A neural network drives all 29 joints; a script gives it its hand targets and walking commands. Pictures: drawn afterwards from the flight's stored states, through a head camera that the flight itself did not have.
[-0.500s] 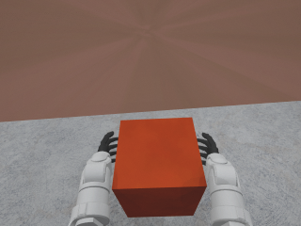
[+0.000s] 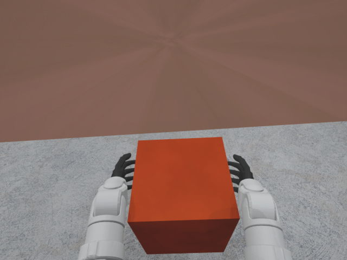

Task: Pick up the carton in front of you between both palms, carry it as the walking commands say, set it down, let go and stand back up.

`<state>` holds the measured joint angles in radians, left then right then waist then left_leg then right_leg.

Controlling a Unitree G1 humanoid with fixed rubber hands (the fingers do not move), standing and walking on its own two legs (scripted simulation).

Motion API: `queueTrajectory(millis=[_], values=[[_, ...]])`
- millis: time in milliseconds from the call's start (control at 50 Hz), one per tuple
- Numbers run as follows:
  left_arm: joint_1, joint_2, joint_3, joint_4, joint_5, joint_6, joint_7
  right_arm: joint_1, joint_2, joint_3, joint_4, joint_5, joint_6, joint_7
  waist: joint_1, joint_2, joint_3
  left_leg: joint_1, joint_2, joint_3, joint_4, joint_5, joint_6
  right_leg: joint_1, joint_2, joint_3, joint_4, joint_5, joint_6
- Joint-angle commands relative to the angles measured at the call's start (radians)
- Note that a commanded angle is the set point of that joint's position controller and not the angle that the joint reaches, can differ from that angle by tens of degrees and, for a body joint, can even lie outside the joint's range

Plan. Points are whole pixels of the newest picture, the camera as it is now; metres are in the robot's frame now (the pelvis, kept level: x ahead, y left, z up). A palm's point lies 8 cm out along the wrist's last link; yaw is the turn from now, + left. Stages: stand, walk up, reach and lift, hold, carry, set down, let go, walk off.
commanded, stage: hold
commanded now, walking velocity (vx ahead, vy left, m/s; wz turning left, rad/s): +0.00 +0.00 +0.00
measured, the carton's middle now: (182, 198) +0.29 +0.00 -0.03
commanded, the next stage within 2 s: carry in 0.74 s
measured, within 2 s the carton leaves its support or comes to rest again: neither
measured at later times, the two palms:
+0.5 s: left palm (118, 182) +0.28 +0.15 +0.05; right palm (248, 186) +0.28 -0.15 +0.05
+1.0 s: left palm (117, 165) +0.31 +0.16 +0.07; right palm (244, 167) +0.31 -0.14 +0.07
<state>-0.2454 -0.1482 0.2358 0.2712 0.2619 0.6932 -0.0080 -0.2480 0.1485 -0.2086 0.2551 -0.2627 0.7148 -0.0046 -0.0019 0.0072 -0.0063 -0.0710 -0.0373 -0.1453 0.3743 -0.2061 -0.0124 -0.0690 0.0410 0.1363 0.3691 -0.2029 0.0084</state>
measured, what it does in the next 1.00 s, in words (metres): stands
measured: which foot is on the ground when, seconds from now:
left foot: down 0.00-1.00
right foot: down 0.00-1.00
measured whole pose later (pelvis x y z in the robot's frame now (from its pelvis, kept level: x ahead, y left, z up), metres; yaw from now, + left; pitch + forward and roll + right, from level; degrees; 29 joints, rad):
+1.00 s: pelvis +0.02 +0.01 -0.01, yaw +1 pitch +1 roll +0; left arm -0.23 -0.14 0.15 -0.01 0.17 0.90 0.05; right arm -0.23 0.12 -0.16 -0.03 -0.16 0.92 -0.04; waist 0.00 0.01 -0.14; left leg -0.27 0.00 -0.05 0.57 -0.34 -0.01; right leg -0.25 0.00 0.06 0.54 -0.31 0.02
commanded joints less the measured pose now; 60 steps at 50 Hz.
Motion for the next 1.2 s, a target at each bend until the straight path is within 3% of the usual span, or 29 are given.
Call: queueTrajectory(millis=[0, 140, 220, 360, 700, 720, 760, 780, 860, 920, 960, 1000, 1020, 1040, 1060, 1080, 1100, 1120, 1140, 1160, 1180], values=[[-0.463, -0.956, -0.629, -0.118, -0.286, 0.022, -0.221, -0.487, 0.926, 0.609, -0.135, 0.292, -0.009, 0.229, -0.001, 0.008, -0.267, 0.095, -0.055, 0.047, -0.045, 0.280, -0.014, 0.073, 0.055, -0.046, -0.048, 0.253, 0.009], [-0.480, -0.915, -0.541, -0.030, -0.233, 0.054, -0.222, -0.520, 0.876, 0.521, -0.066, 0.239, 0.019, 0.235, -0.006, -0.006, -0.128, 0.030, -0.045, 0.058, -0.068, 0.070, -0.007, 0.010, 0.047, -0.055, -0.069, 0.041, -0.001], [-0.519, -0.945, -0.561, -0.041, -0.247, 0.046, -0.227, -0.561, 0.910, 0.555, -0.082, 0.264, 0.011, 0.242, 0.003, 0.005, -0.197, 0.046, -0.050, 0.060, -0.054, 0.127, -0.006, 0.041, 0.049, -0.054, -0.053, 0.106, 0.004], [-0.530, -0.943, -0.537, -0.009, -0.235, 0.044, -0.228, -0.590, 0.902, 0.542, -0.061, 0.254, 0.009, 0.241, 0.003, -0.001, -0.187, 0.043, -0.047, 0.061, -0.051, 0.100, -0.004, 0.022, 0.048, -0.058, -0.051, 0.070, 0.002], [-0.521, -0.931, -0.539, -0.013, -0.237, 0.045, -0.229, -0.557, 0.905, 0.539, -0.065, 0.250, 0.011, 0.231, -0.002, 0.003, -0.189, 0.044, -0.052, 0.065, -0.048, 0.148, -0.006, 0.052, 0.045, -0.051, -0.058, 0.137, 0.003], [-0.558, -0.915, -0.562, -0.057, -0.257, 0.040, -0.226, -0.602, 0.906, 0.546, -0.109, 0.257, 0.011, 0.233, 0.009, -0.013, -0.188, -0.072, 0.106, 0.033, 0.028, -0.022, 0.020, -0.086, -0.115, -0.009, 0.019, -0.032, -0.010], [-0.600, -0.942, -0.640, -0.135, -0.303, 0.053, -0.216, -0.599, 0.930, 0.592, -0.153, 0.297, 0.028, 0.226, 0.002, -0.020, -0.170, -0.160, 0.074, 0.002, 0.005, -0.474, 0.031, -0.163, -0.089, 0.028, -0.030, -0.505, -0.032], [-0.589, -0.931, -0.639, -0.155, -0.310, 0.068, -0.209, -0.603, 0.922, 0.614, -0.178, 0.311, 0.042, 0.222, 0.004, -0.031, -0.158, -0.212, 0.074, 0.000, -0.003, -0.519, 0.026, -0.195, -0.098, 0.040, -0.036, -0.553, -0.029], [-0.500, -0.895, -0.724, -0.270, -0.361, 0.150, -0.174, -0.573, 0.877, 0.708, -0.306, 0.379, 0.123, 0.199, 0.013, -0.041, -0.291, -0.187, 0.069, 0.078, 0.130, -0.243, 0.021, -0.133, -0.146, 0.048, -0.006, -0.346, -0.059], [-0.490, -0.853, -0.778, -0.339, -0.409, 0.240, -0.154, -0.545, 0.842, 0.768, -0.369, 0.429, 0.215, 0.180, 0.006, -0.091, -0.308, -0.225, 0.065, 0.110, 0.143, -0.276, 0.035, -0.127, -0.180, 0.071, -0.007, -0.409, -0.080], [-0.529, -0.811, -0.795, -0.409, -0.437, 0.311, -0.142, -0.562, 0.823, 0.778, -0.412, 0.459, 0.283, 0.169, 0.001, -0.033, -0.238, -0.208, 0.116, 0.034, 0.054, -0.362, 0.060, -0.261, -0.142, 0.010, 0.060, -0.424, -0.069], [-0.529, -0.802, -0.818, -0.451, -0.470, 0.380, -0.136, -0.524, 0.793, 0.763, -0.422, 0.483, 0.341, 0.162, -0.018, 0.190, -0.198, -0.040, 0.262, -0.193, -0.091, -0.408, 0.124, -0.479, -0.053, -0.165, 0.307, -0.281, -0.022], [-0.535, -0.807, -0.830, -0.482, -0.490, 0.404, -0.138, -0.493, 0.789, 0.756, -0.436, 0.491, 0.365, 0.159, -0.025, 0.271, -0.170, 0.068, 0.323, -0.268, -0.107, -0.251, 0.168, -0.605, -0.044, -0.214, 0.335, -0.266, -0.006], [-0.535, -0.818, -0.839, -0.502, -0.513, 0.424, -0.141, -0.494, 0.797, 0.765, -0.469, 0.504, 0.385, 0.155, -0.022, 0.248, -0.157, 0.103, 0.344, -0.267, -0.067, -0.070, 0.192, -0.638, -0.050, -0.240, 0.301, -0.290, -0.001], [-0.514, -0.843, -0.840, -0.502, -0.546, 0.443, -0.146, -0.480, 0.810, 0.772, -0.504, 0.511, 0.402, 0.148, -0.017, 0.194, -0.167, 0.098, 0.336, -0.238, -0.037, 0.108, 0.192, -0.599, -0.040, -0.256, 0.239, -0.265, -0.003], [-0.485, -0.854, -0.829, -0.498, -0.564, 0.454, -0.151, -0.484, 0.818, 0.785, -0.544, 0.515, 0.417, 0.142, -0.008, 0.143, -0.201, 0.058, 0.311, -0.162, -0.003, 0.193, 0.172, -0.487, -0.030, -0.268, 0.151, -0.212, -0.004], [-0.447, -0.866, -0.825, -0.499, -0.574, 0.465, -0.153, -0.464, 0.830, 0.794, -0.569, 0.519, 0.430, 0.136, -0.004, 0.107, -0.264, -0.025, 0.267, -0.058, 0.064, 0.187, 0.136, -0.299, -0.033, -0.267, 0.073, -0.148, -0.006], [-0.410, -0.878, -0.817, -0.501, -0.575, 0.473, -0.153, -0.462, 0.838, 0.806, -0.599, 0.533, 0.441, 0.136, 0.012, 0.026, -0.335, -0.184, 0.207, 0.072, 0.186, 0.210, 0.082, -0.029, -0.060, -0.216, 0.009, -0.072, -0.024], [-0.368, -0.877, -0.807, -0.519, -0.568, 0.475, -0.150, -0.463, 0.850, 0.821, -0.632, 0.549, 0.454, 0.141, 0.033, -0.162, -0.401, -0.380, 0.121, 0.215, 0.414, 0.114, 0.027, 0.201, -0.228, 0.015, -0.077, -0.093, -0.078], [-0.340, -0.872, -0.787, -0.522, -0.553, 0.478, -0.145, -0.471, 0.873, 0.833, -0.657, 0.570, 0.465, 0.148, 0.031, -0.336, -0.365, -0.678, 0.040, 0.289, 0.523, -0.205, -0.007, 0.391, -0.396, 0.256, -0.070, 0.206, -0.168], [-0.347, -0.886, -0.793, -0.573, -0.535, 0.478, -0.137, -0.499, 0.878, 0.843, -0.696, 0.594, 0.471, 0.160, 0.035, -0.264, -0.304, -0.782, 0.057, 0.238, 0.549, -0.370, 0.008, 0.419, -0.450, 0.307, -0.040, 0.461, -0.249]])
